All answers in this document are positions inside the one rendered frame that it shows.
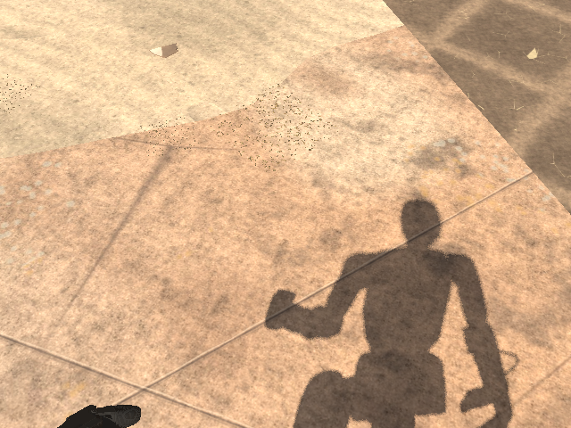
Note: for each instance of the robot left hand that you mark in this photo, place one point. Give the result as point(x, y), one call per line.
point(120, 416)

